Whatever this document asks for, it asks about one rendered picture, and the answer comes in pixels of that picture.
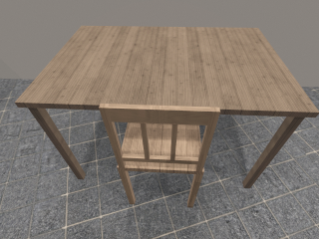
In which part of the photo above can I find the table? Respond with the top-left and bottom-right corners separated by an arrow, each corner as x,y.
15,26 -> 319,188

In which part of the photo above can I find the chair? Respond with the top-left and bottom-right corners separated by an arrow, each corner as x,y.
99,104 -> 220,208

